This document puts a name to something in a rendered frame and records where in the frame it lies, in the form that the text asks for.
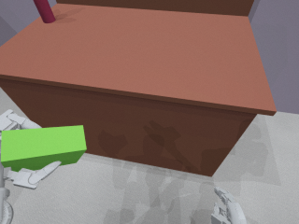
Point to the robot left forearm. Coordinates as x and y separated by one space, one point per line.
6 210

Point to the left robot hand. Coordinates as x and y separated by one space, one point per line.
25 178

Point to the table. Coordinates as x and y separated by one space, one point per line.
167 83

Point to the sponge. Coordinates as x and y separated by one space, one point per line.
33 149

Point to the right robot hand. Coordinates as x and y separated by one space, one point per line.
232 214

